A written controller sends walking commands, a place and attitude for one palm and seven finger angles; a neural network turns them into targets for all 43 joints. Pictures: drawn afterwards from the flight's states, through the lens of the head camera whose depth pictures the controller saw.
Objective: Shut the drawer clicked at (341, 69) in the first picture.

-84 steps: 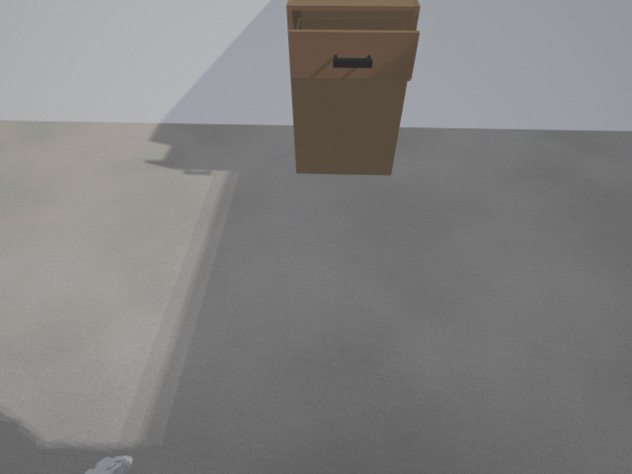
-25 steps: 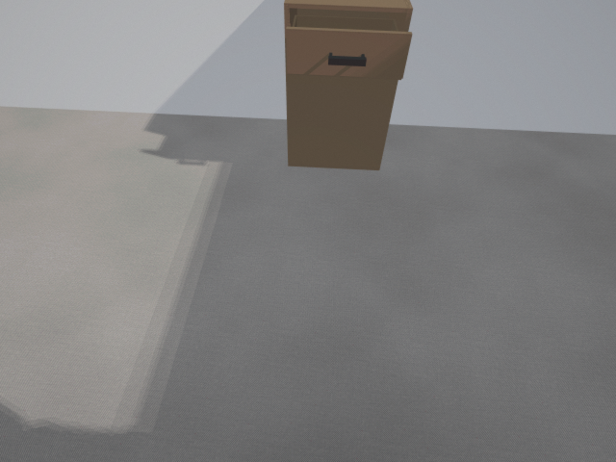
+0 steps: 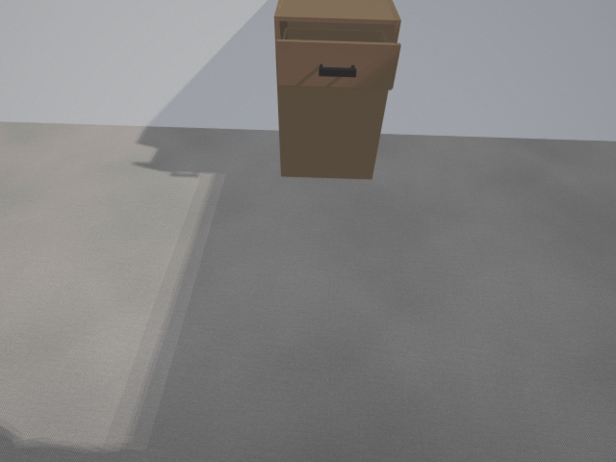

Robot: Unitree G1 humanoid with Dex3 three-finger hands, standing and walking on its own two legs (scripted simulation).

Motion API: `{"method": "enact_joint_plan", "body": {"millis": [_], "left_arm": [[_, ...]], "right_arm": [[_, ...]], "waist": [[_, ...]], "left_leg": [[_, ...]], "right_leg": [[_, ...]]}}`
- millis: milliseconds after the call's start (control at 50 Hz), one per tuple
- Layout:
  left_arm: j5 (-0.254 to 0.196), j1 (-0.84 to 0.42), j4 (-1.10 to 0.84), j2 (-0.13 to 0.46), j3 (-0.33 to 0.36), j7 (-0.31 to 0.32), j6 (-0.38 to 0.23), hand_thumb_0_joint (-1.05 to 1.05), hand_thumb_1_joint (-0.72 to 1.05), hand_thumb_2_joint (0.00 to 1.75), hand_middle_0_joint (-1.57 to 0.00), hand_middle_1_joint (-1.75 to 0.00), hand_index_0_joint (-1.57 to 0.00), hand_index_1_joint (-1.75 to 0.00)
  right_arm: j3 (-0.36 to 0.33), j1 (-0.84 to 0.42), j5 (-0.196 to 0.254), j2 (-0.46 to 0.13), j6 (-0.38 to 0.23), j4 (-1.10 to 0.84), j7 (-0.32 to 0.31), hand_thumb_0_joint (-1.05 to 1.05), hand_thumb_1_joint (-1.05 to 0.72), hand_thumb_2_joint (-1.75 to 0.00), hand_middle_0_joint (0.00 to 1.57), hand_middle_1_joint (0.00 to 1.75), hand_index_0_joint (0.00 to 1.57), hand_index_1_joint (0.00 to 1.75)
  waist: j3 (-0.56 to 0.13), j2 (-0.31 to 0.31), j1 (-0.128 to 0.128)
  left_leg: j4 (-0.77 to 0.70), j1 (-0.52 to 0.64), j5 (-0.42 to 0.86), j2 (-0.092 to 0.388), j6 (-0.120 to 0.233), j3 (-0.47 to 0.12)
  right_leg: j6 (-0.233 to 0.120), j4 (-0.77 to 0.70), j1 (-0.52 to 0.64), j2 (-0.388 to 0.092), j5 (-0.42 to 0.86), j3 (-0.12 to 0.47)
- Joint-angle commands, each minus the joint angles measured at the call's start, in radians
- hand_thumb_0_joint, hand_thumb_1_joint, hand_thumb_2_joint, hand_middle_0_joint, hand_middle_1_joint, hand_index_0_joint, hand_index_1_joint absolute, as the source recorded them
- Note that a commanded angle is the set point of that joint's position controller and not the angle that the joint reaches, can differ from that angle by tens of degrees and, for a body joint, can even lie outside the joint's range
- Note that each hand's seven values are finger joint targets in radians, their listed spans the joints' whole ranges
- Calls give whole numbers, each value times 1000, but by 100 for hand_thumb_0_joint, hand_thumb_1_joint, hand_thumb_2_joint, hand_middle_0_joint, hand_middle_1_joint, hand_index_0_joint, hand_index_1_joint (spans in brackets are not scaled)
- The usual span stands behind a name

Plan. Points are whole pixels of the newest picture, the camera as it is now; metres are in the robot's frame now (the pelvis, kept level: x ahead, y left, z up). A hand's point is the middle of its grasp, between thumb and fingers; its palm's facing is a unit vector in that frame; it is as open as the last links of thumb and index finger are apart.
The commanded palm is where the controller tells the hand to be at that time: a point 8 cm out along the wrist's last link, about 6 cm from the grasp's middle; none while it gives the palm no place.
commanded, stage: walk to a spot facing it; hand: left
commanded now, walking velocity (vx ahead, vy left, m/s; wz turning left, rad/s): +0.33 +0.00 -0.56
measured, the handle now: (337, 69) +1.39 +0.00 -0.10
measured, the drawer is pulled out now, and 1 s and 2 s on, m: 0.19 0.19 0.19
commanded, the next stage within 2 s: turn to face it in 1.82 s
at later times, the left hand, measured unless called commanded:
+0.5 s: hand out of the picture +0.07 +0.15 -0.17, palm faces -0.11 -0.98 -0.15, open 7.4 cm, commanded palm none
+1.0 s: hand (263, 272) +0.51 +0.13 -0.16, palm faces -0.42 -0.89 -0.19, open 7.4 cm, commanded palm none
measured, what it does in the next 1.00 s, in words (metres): walks ahead, turning right: left foot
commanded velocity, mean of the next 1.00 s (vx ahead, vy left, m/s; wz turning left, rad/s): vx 0.36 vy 0.00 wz -0.37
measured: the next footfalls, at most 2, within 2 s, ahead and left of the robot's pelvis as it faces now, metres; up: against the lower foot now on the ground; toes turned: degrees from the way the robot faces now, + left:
left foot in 0.60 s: +0.36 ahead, +0.09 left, +0.00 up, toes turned -7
right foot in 1.20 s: +0.46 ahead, -0.23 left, +0.00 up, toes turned -39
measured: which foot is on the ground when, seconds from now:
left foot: down 0.00-0.18, up 0.20-0.58, down 0.60-1.00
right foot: down 0.00-0.60, up 0.62-1.00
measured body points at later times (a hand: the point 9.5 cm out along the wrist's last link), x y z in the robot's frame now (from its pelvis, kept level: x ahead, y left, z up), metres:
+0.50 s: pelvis +0.14 -0.01 +0.00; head +0.16 -0.01 +0.45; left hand +0.07 +0.21 -0.15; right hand +0.20 -0.26 -0.14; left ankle +0.27 +0.10 -0.69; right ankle +0.02 -0.11 -0.74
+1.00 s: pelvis +0.33 +0.00 +0.00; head +0.35 +0.01 +0.45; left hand +0.53 +0.18 -0.14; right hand +0.18 -0.20 -0.14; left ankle +0.32 +0.09 -0.74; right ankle +0.37 -0.18 -0.68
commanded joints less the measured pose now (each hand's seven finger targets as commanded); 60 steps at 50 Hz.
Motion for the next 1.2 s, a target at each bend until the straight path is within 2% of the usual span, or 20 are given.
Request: {"method": "enact_joint_plan", "body": {"millis": [0, 80, 140, 160, 180, 220, 260, 480, 540, 560, 580, 600, 660, 740, 920, 1060, 1100, 1140, 1160, 1180], "left_arm": [[6, 42, -96, 103, 45, -18, 2, 0, 90, 90, -20, -30, -20, -30], [6, 40, -146, 21, 57, -33, -22, 0, 90, 90, -20, -30, -20, -30], [11, 245, -85, 13, 74, -34, -41, 0, 90, 90, -20, -30, -20, -30], [19, 380, -46, 133, 102, -15, -60, 0, 90, 90, -20, -30, -20, -30], [-6, 465, -26, 143, 96, 2, -67, 0, 90, 90, -20, -30, -20, -30], [4, 409, -29, 82, 82, 15, -70, 0, 90, 90, -20, -30, -20, -30], [8, 338, -49, 36, 69, 17, -76, 0, 90, 90, -20, -30, -20, -30], [11, 318, -13, 5, 76, 27, -85, 0, 90, 90, -20, -30, -20, -30], [5, 279, -20, 11, 86, 25, -82, 0, 90, 90, -20, -30, -20, -30], [-1, 297, -23, -18, 86, 20, -82, 0, 90, 90, -20, -30, -20, -30], [-13, 364, -39, -78, 86, 7, -75, 0, 90, 90, -20, -30, -20, -30], [-6, 283, -83, -82, 74, 5, -84, 0, 90, 90, -20, -30, -20, -30], [14, 166, -88, -86, 82, -12, -60, 0, 90, 90, -20, -30, -20, -30], [21, 208, -74, -122, 84, -27, -12, 0, 90, 90, -20, -30, -20, -30], [25, -82, -172, -106, 79, -42, -4, 0, 90, 90, -20, -30, -20, -30], [16, -228, -204, -120, 62, -41, -22, 0, 90, 90, -20, -30, -20, -30], [16, -198, -193, -106, 64, -36, -33, 0, 90, 90, -20, -30, -20, -30], [19, 33, -119, -73, 78, -30, -50, 0, 90, 90, -20, -30, -20, -30], [21, 182, -71, 5, 100, -20, -64, 0, 90, 90, -20, -30, -20, -30], [11, 314, -42, 124, 131, -4, -72, 0, 90, 90, -20, -30, -20, -30]], "right_arm": [[-52, 69, 2, -166, -7, -69, -5, 0, -90, -90, 20, 30, 20, 30], [-80, 124, 4, -173, -34, -90, -10, 0, -90, -90, 20, 30, 20, 30], [-68, 67, 3, -111, -38, -107, -9, 0, -90, -90, 20, 30, 20, 30], [-49, 38, 15, -20, -43, -156, -1, 0, -90, -90, 20, 30, 20, 30], [-48, -65, 7, -49, -56, -200, 1, 0, -90, -90, 20, 30, 20, 30], [-51, -98, 6, -19, -60, -195, 1, 0, -90, -90, 20, 30, 20, 30], [-55, -48, 0, 9, -49, -167, 9, 0, -90, -90, 20, 30, 20, 30], [-61, -108, 15, 82, -52, -215, 37, 0, -90, -90, 20, 30, 20, 30], [-76, 99, 8, 37, -68, -155, 14, 0, -90, -90, 20, 30, 20, 30], [-91, 260, 1, -27, -73, -108, -2, 0, -90, -90, 20, 30, 20, 30], [-117, 377, -16, -151, -77, -84, -10, 0, -90, -90, 20, 30, 20, 30], [-111, 419, -1, -168, -64, -86, -10, 0, -90, -90, 20, 30, 20, 30], [-72, 179, 0, 16, -74, -120, -12, 0, -90, -90, 20, 30, 20, 30], [-65, 150, 2, 56, -94, -106, -17, 0, -90, -90, 20, 30, 20, 30], [-73, 318, 3, 32, -101, -44, -17, 0, -90, -90, 20, 30, 20, 30], [-61, 425, -13, 22, -81, 10, -16, 0, -90, -90, 20, 30, 20, 30], [-62, 433, -12, 17, -76, 16, -14, 0, -90, -90, 20, 30, 20, 30], [-63, 385, -1, -1, -73, 7, -14, 0, -90, -90, 20, 30, 20, 30], [-62, 374, 12, 18, -76, -6, -2, 0, -90, -90, 20, 30, 20, 30], [-48, 382, 25, 87, -83, -45, -2, 0, -90, -90, 20, 30, 20, 30]], "waist": [[125, 53, -21], [90, 164, -32], [32, 14, 73], [6, -341, 109], [45, -283, 143], [103, -104, 94], [92, -39, 35], [113, -137, 21], [24, -104, -73], [-93, -6, -127], [-229, 285, -136], [-177, 236, -141], [80, 154, -53], [66, 118, 20], [116, 41, -52], [126, 116, -102], [96, 119, -84], [-35, 108, 34], [-141, 30, 96], [-279, -200, 121]], "left_leg": [[-117, -30, -389, 170, 78, -151], [-150, 46, -192, 335, 182, -227], [226, -190, -47, 202, 75, 10], [595, -516, -225, 49, -3, 163], [701, -612, -317, 40, 0, 49], [785, -660, -212, 97, -6, -11], [742, -602, -113, 109, -25, 3], [301, -347, 68, 60, -13, 81], [121, -12, 90, 9, 12, 98], [99, 246, 85, 90, 36, 20], [5, 444, 29, 405, 138, -383], [-135, 333, -27, 494, 203, -556], [-255, -60, -304, 403, 156, -337], [-270, -193, -135, 312, 124, -52], [-285, 91, 95, 329, 156, 71], [-188, 207, 379, 333, 135, 177], [-92, 211, 586, 332, 121, 207], [187, 151, 749, 283, 72, 274], [427, -84, 570, 253, 32, 287], [752, -410, -207, 99, -23, 277]], "right_leg": [[-42, 34, -255, -20, -310, 99], [-12, 293, -324, -23, -226, -52], [-39, 27, 60, -36, -94, -32], [-142, -148, 278, -299, -75, 419], [-213, -216, 252, -379, 76, 602], [-267, -180, 213, -367, 182, 527], [-230, -182, 143, -302, 198, 372], [-147, -195, 27, -201, 285, 179], [-114, 51, -27, -141, 441, 135], [-89, 268, -133, -100, 366, 108], [-40, 627, -343, 37, -118, -31], [-44, 823, -411, 40, -316, 2], [-38, 929, -480, -97, -114, 6], [-13, 830, -396, -125, 10, -22], [28, 482, -569, -159, 130, -75], [-22, 247, -468, -95, 39, -159], [-49, 185, -352, -52, -25, -200], [-81, 72, -30, 11, 59, -243], [-132, 70, 279, -104, 105, -109], [-259, 14, 563, -414, 276, 345]]}}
